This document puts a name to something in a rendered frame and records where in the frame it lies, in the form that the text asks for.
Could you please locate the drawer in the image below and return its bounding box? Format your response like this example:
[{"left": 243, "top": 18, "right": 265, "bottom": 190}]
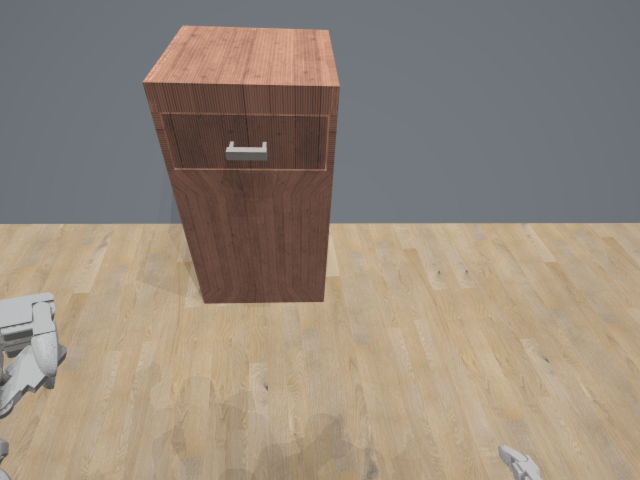
[{"left": 162, "top": 112, "right": 328, "bottom": 169}]

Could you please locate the cabinet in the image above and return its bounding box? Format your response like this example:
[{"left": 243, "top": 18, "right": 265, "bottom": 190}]
[{"left": 142, "top": 26, "right": 340, "bottom": 304}]

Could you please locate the handle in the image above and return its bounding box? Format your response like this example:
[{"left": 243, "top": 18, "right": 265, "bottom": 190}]
[{"left": 226, "top": 141, "right": 267, "bottom": 161}]

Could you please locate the robot right hand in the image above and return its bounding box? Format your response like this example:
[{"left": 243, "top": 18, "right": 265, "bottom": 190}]
[{"left": 498, "top": 444, "right": 542, "bottom": 480}]

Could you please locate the robot left hand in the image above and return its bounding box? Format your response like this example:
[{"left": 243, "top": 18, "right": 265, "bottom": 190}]
[{"left": 0, "top": 292, "right": 67, "bottom": 419}]

